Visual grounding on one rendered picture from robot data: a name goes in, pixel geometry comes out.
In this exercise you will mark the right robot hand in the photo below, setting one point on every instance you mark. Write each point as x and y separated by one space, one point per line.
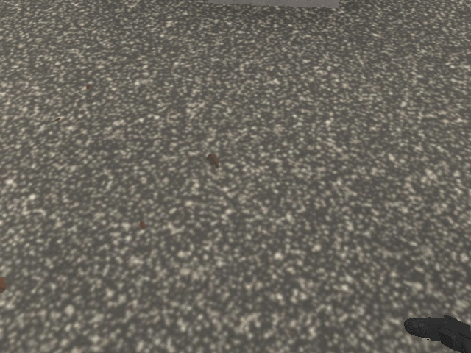
450 331

